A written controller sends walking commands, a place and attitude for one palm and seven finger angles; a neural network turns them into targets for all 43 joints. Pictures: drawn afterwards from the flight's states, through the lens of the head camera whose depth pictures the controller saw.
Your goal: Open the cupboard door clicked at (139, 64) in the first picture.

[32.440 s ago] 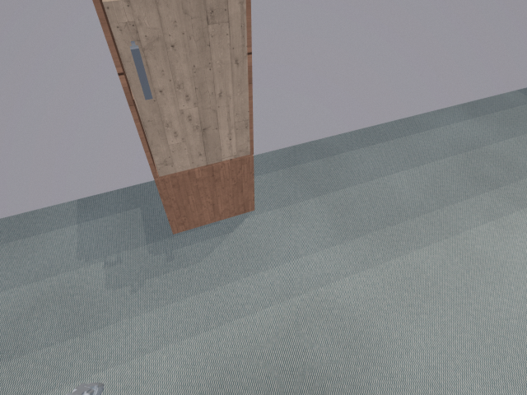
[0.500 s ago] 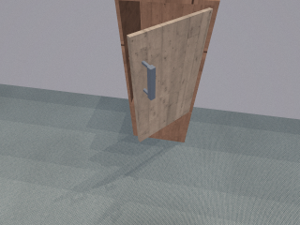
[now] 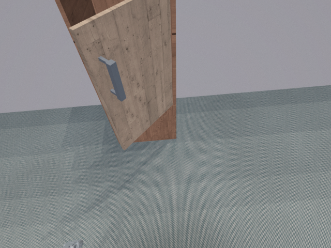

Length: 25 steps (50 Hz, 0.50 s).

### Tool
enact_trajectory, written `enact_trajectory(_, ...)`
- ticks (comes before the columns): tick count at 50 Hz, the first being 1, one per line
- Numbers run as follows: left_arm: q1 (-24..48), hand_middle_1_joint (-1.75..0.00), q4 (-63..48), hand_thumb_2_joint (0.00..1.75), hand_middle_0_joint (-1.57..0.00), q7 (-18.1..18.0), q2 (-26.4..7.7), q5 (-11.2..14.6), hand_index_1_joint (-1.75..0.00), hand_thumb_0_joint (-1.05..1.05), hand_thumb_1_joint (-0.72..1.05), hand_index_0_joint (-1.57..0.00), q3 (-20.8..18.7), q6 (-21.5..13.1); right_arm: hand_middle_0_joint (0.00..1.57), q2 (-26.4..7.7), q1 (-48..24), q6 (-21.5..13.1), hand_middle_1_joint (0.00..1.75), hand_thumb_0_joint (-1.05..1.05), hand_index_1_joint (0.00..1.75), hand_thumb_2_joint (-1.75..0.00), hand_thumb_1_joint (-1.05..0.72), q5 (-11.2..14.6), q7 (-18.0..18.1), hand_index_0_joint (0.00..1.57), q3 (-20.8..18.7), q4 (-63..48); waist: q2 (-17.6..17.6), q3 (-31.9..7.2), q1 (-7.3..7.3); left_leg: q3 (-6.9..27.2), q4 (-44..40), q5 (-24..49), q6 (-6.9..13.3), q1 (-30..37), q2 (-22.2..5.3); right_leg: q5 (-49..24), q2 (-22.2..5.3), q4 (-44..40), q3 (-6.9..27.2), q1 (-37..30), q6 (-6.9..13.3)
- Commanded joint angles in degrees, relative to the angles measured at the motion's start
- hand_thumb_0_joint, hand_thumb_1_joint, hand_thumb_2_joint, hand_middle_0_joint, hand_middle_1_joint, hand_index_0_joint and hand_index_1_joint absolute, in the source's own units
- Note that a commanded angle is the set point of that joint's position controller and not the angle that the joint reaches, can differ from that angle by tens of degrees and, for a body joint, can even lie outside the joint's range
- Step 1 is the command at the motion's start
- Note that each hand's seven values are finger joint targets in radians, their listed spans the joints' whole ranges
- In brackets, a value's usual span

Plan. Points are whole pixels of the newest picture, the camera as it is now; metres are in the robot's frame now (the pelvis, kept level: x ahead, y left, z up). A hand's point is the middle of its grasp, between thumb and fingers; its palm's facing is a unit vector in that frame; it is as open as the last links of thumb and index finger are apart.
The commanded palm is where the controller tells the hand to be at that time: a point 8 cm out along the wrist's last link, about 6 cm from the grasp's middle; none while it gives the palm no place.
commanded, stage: walk to a spot facing it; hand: left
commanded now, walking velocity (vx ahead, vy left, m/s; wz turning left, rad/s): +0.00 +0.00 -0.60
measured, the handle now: (112, 79) +0.57 +0.20 +0.06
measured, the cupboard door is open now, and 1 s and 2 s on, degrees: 46 46 46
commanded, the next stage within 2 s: none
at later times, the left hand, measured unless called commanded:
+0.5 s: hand (106, 245) +0.14 +0.19 -0.16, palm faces -0.25 -0.95 -0.19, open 7.4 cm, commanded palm none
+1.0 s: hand (141, 224) +0.20 +0.09 -0.16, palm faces -0.58 -0.78 -0.24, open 7.4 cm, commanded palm none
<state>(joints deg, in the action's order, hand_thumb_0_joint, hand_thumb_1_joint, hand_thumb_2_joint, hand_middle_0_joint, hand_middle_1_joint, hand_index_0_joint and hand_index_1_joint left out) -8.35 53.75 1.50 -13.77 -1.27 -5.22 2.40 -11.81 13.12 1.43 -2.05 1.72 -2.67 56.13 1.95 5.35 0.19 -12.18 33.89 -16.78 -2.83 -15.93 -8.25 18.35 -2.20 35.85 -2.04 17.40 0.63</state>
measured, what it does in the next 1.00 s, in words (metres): steps on the spot, turning right: left foot, then right foot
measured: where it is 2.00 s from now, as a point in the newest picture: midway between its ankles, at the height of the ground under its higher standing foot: outside the picture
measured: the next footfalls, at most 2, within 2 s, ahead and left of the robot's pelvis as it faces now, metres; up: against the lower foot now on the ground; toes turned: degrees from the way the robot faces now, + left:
left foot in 0.38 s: +0.09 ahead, +0.11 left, +0.00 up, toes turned -14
right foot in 0.70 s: -0.01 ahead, -0.14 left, +0.00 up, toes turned -30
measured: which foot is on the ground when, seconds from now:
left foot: down 0.00-0.00, up 0.02-0.36, down 0.38-0.70, up 0.72-1.00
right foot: down 0.00-0.38, up 0.40-0.68, down 0.70-1.00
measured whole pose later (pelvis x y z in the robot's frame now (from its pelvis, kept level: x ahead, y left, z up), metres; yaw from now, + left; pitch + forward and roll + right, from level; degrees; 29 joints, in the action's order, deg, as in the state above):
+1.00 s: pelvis +0.01 -0.02 +0.01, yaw -38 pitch +1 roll +1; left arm -10.4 52.4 0.0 -12.8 -1.5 -3.6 2.8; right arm -12.9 9.6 2.4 -0.3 1.2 -3.1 50.9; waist -1.3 5.8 -0.4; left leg -1.6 44.4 -23.3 -3.8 -22.4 -1.6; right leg 15.0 3.0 31.0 7.0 16.5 1.1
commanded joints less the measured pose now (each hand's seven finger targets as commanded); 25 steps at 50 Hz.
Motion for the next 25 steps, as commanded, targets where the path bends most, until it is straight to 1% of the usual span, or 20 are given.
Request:
enact_trajectory(1, -10.43, -0.3, -1.53, 0.9, -0.2, -1.75, -15.69, -0.09, -0.3, 0.0, 0.9, -0.2, -2.81, -0.88, 0.2, -6.27, -5.23, 0.28, 0.3, 0.0, 0.3, -0.9, -0.9, 1.05, -0.31, 0.2, -2.03, -8.39, -16.59, -4.69, 5.92, 8.34, 27.6, -20.22, 0.48, -16.68, 3.96, -16.64, -19.61, -18.88, 29.0, -8.33, 13.28)
enact_trajectory(2, -7.18, -0.3, -1.88, 0.9, -0.2, -2.31, -13.11, -0.29, -0.3, 0.0, 0.9, -0.2, -2.84, -0.99, 0.2, -6.22, -7.48, 0.45, 0.3, 0.0, 0.3, -0.9, -0.9, 1.09, 0.02, 0.2, -2.33, -8.16, -18.28, -4.12, 3.9, 11.27, 31.94, -16.1, 0.64, -19.6, 3.93, -17.66, -14.91, -17.72, 29.18, -8.79, 12.68)
enact_trajectory(3, -4.55, -0.3, -2.73, 0.9, -0.2, -2.77, -11.21, -0.24, -0.3, 0.0, 0.9, -0.2, -2.68, -0.85, 0.2, -6.71, -6.11, 0.43, 0.3, 0.0, 0.3, -0.9, -0.9, 1.01, 0.1, 0.2, -2.52, -7.94, -17.97, -5.99, 2.32, 12.44, 33.04, -12.6, 0.48, -19.67, 3.09, -18.77, -13.6, -16.0, 26.03, -10.37, 11.94)
enact_trajectory(4, -3.01, -0.3, -3.48, 0.9, -0.2, -2.93, -9.95, -0.28, -0.3, 0.0, 0.9, -0.2, -2.22, -0.96, 0.2, -6.35, -5.84, 0.18, 0.3, 0.0, 0.3, -0.9, -0.9, 1.14, 0.02, 0.2, -2.16, -7.55, -15.12, -6.89, 1.45, 12.18, 31.68, -10.81, 0.04, -17.74, 3.14, -23.47, -11.93, -14.32, 22.82, -10.36, 11.33)
enact_trajectory(5, -3.09, -0.3, -3.83, 0.9, -0.2, -2.95, -9.38, -0.26, -0.3, 0.0, 0.9, -0.2, -2.04, -1.13, 0.2, -5.48, -5.89, 0.18, 0.3, 0.0, 0.3, -0.9, -0.9, 1.19, -0.03, 0.2, -1.92, -7.46, -12.58, -7.47, 1.18, 11.53, 29.27, -9.97, -0.28, -15.75, 3.79, -27.92, -10.75, -13.28, 21.12, -10.23, 10.84)
enact_trajectory(6, -3.76, -0.3, -3.78, 0.9, -0.2, -2.97, -9.48, -0.25, -0.3, 0.0, 0.9, -0.2, -1.99, -1.29, 0.2, -5.04, -6.23, 0.28, 0.3, 0.0, 0.3, -0.9, -0.9, 1.32, 0.0, 0.2, -1.75, -7.5, -10.32, -7.8, 1.2, 11.23, 26.5, -10.12, -0.43, -14.14, 4.43, -30.92, -10.48, -12.79, 21.35, -10.2, 10.99)
enact_trajectory(8, -4.84, -0.3, -3.56, 0.9, -0.2, -2.97, -10.34, -0.41, -0.3, 0.0, 0.9, -0.2, -2.11, -1.31, 0.2, -4.44, -6.32, 0.31, 0.3, 0.0, 0.3, -0.9, -0.9, 1.59, -0.03, 0.2, -1.68, -7.86, -8.72, -8.19, 1.36, 10.8, 22.02, -9.76, -0.54, -12.22, 5.62, -31.96, -10.15, -12.64, 22.41, -11.06, 11.03)
enact_trajectory(10, -5.67, -0.3, -3.66, 0.9, -0.2, -2.74, -10.76, -0.34, -0.3, 0.0, 0.9, -0.2, -2.22, -1.11, 0.2, -4.55, -7.05, 0.29, 0.3, 0.0, 0.3, -0.9, -0.9, 1.71, 0.08, 0.2, -1.62, -8.51, -9.57, -7.36, 1.77, 11.01, 19.08, -9.05, -0.31, -11.5, 6.53, -30.74, -9.45, -13.2, 23.73, -10.48, 11.06)
enact_trajectory(12, -5.28, -0.3, -4.09, 0.9, -0.2, -2.61, -10.9, -0.44, -0.3, 0.0, 0.9, -0.2, -2.29, -0.93, 0.2, -4.95, -7.24, 0.16, 0.3, 0.0, 0.3, -0.9, -0.9, 1.9, 0.18, 0.2, -1.74, -9.17, -10.37, -6.35, 1.5, 11.84, 15.13, -9.44, 0.18, -9.21, 7.15, -27.63, -9.17, -13.86, 25.9, -8.02, 10.99)
enact_trajectory(14, -4.09, -0.3, -4.65, 0.9, -0.2, -2.48, -10.72, -0.39, -0.3, 0.0, 0.9, -0.2, -2.32, -0.8, 0.2, -4.92, -5.15, -0.21, 0.3, 0.0, 0.3, -0.9, -0.9, 2.02, 0.35, 0.2, -1.75, -9.11, -9.54, -6.85, 0.29, 11.92, 8.25, -7.16, 0.47, -5.46, 7.82, -27.16, -7.92, -12.81, 26.48, -6.64, 9.87)
enact_trajectory(16, -2.35, -0.3, -5.21, 0.9, -0.2, -2.31, -9.74, 0.13, -0.3, 0.0, 0.9, -0.2, -2.06, -0.58, 0.2, -5.51, -1.32, -0.84, 0.3, 0.0, 0.3, -0.9, -0.9, 2.08, 0.82, 0.2, -1.67, -8.08, -8.48, -7.78, -1.9, 12.37, -4.37, 0.09, 0.93, 4.32, 7.76, -24.73, -5.37, -9.74, 25.88, -1.17, 6.69)
enact_trajectory(17, -1.86, -0.3, -6.0, 0.9, -0.2, -2.09, -7.71, 0.58, -0.3, 0.0, 0.9, -0.2, -1.55, -0.43, 0.2, -8.03, 0.95, -1.44, 0.3, 0.0, 0.3, -0.9, -0.9, 1.79, 1.2, 0.2, -1.93, -7.59, -2.73, -8.9, -2.9, 17.42, -11.85, 1.61, 2.75, 12.42, 2.46, -16.22, -0.9, -5.7, 22.21, 6.25, 3.7)
enact_trajectory(18, -3.66, -0.3, -6.96, 0.9, -0.2, -1.39, -4.27, 0.93, -0.3, 0.0, 0.9, -0.2, -0.79, -0.46, 0.2, -13.56, 1.63, -1.89, 0.3, 0.0, 0.3, -0.9, -0.9, 0.96, 1.27, 0.2, -2.96, -8.15, 13.11, -9.87, -2.35, 32.45, -17.19, 6.19, 7.87, 17.78, -11.98, 4.58, 6.8, 5.02, 12.84, 15.38, 0.0)
enact_trajectory(19, -1.95, -0.3, -8.34, 0.9, -0.2, -0.85, -5.24, 0.53, -0.3, 0.0, 0.9, -0.2, -0.78, -0.79, 0.2, -15.71, 2.72, -1.66, 0.3, 0.0, 0.3, -0.9, -0.9, 0.38, 1.71, 0.2, -3.05, -9.0, 13.86, -8.44, -2.71, 37.75, -18.21, 13.56, 14.32, 13.25, -20.6, 18.02, 5.79, 18.32, 5.27, 16.86, -2.27)
enact_trajectory(20, -0.29, -0.3, -7.53, 0.9, -0.2, -0.53, -6.3, -0.39, -0.3, 0.0, 0.9, -0.2, -1.13, -0.63, 0.2, -13.78, 2.87, -1.97, 0.3, 0.0, 0.3, -0.9, -0.9, -0.13, 1.55, 0.2, -2.48, -8.57, 8.66, -7.09, -3.01, 35.06, -17.51, 17.27, 15.15, 9.45, -18.33, 16.02, 4.29, 26.48, 6.36, 16.12, -2.54)
enact_trajectory(21, -0.78, -0.3, -6.65, 0.9, -0.2, -0.23, -5.53, -0.45, -0.3, 0.0, 0.9, -0.2, -1.51, -0.48, 0.2, -12.37, 0.91, -2.03, 0.3, 0.0, 0.3, -0.9, -0.9, -0.16, 1.59, 0.2, -1.99, -8.93, 9.04, -6.12, -1.1, 29.35, -15.98, 21.28, 13.61, 7.03, -14.75, 12.77, 3.21, 30.95, 6.12, 16.07, -3.07)
enact_trajectory(22, -1.35, -0.3, -6.2, 0.9, -0.2, 0.15, -5.08, -0.04, -0.3, 0.0, 0.9, -0.2, -1.36, -0.21, 0.2, -11.09, -1.53, -1.98, 0.3, 0.0, 0.3, -0.9, -0.9, 0.01, 1.5, 0.2, -1.49, -9.8, 9.51, -5.06, 0.07, 23.34, -15.27, 22.27, 12.37, 5.74, -12.08, 9.69, 2.02, 33.12, 5.12, 15.85, -3.55)
enact_trajectory(23, -1.39, -0.3, -6.01, 0.9, -0.2, 0.5, -4.44, 0.1, -0.3, 0.0, 0.9, -0.2, -1.18, 0.0, 0.2, -10.13, -3.02, -1.95, 0.3, 0.0, 0.3, -0.9, -0.9, 0.08, 1.5, 0.2, -1.2, -10.3, 8.43, -4.83, 0.66, 19.06, -14.59, 23.83, 11.35, 5.41, -10.32, 8.16, 1.3, 31.89, 3.85, 15.66, -3.9)
enact_trajectory(24, -1.09, -0.3, -6.2, 0.9, -0.2, 0.69, -3.69, 0.1, -0.3, 0.0, 0.9, -0.2, -0.84, 0.26, 0.2, -10.05, -2.05, -1.99, 0.3, 0.0, 0.3, -0.9, -0.9, -0.04, 1.43, 0.2, -1.21, -9.92, 8.09, -5.08, 0.37, 15.9, -13.81, 26.98, 10.47, 7.0, -8.77, 7.34, 1.31, 29.6, 2.57, 15.11, -4.1)
enact_trajectory(25, -0.58, -0.3, -6.44, 0.9, -0.2, 0.81, -3.21, 0.2, -0.3, 0.0, 0.9, -0.2, -0.56, 0.32, 0.2, -10.14, -0.81, -2.0, 0.3, 0.0, 0.3, -0.9, -0.9, -0.05, 1.42, 0.2, -1.33, -9.38, 9.07, -5.9, -0.07, 14.06, -13.13, 28.46, 10.13, 8.37, -8.52, 7.28, 1.01, 25.84, 1.49, 14.17, -4.25)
